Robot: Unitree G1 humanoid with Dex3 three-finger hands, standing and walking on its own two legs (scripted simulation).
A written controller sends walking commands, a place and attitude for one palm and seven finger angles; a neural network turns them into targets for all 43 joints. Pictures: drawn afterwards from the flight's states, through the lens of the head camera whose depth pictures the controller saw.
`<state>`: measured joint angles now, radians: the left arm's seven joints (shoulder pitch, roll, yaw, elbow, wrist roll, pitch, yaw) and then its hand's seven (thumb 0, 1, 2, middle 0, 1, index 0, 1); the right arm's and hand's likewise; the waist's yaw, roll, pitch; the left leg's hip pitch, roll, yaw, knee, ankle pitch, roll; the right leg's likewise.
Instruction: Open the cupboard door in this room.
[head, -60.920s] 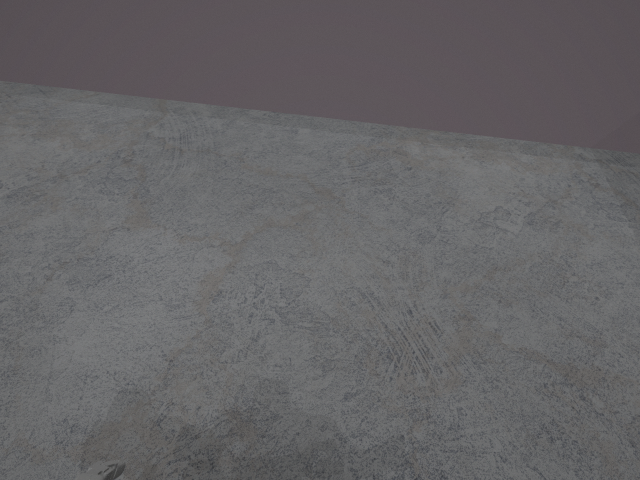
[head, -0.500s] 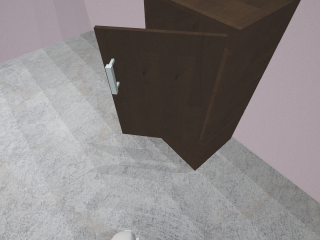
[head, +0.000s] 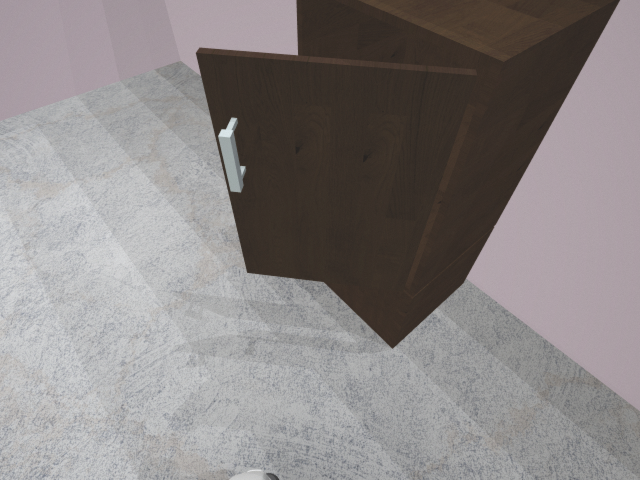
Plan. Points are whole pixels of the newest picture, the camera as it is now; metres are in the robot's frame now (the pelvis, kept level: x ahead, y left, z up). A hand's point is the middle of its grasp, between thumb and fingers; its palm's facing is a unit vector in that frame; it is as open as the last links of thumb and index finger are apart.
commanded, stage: come to a stop and stand still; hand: left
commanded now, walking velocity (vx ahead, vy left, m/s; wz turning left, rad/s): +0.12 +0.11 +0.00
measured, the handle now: (234, 155) +0.62 +0.20 +0.03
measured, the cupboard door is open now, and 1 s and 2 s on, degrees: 41 41 41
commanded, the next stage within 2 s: look again from close up in 0.70 s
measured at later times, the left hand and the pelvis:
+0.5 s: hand out of the picture +0.03 +0.18 -0.17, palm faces -0.02 -0.98 -0.21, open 7.3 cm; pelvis +0.01 +0.00 +0.00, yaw -1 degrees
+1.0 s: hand out of the picture +0.04 +0.20 -0.16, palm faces -0.03 -0.97 -0.24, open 7.4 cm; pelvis +0.01 +0.00 +0.01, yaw -1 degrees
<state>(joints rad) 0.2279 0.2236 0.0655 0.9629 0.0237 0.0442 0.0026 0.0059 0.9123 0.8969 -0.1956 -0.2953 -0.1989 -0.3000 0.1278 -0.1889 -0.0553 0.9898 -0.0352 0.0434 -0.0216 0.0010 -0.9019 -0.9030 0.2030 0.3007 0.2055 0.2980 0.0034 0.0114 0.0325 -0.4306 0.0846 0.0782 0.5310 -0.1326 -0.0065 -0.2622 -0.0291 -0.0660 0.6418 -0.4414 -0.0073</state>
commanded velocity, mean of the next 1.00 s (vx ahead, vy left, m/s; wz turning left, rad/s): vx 0.00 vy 0.02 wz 0.00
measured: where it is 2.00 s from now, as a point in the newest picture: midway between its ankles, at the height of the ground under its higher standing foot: outside the picture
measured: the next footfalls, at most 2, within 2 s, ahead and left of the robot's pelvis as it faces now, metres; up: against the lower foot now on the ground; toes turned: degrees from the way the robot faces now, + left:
right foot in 0.02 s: +0.01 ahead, -0.13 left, +0.00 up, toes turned -4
left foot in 0.24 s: +0.05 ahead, +0.11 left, +0.00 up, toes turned +2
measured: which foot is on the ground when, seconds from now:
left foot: down 0.00-0.00, up 0.02-0.22, down 0.24-1.00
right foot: up 0.00-0.00, down 0.02-1.00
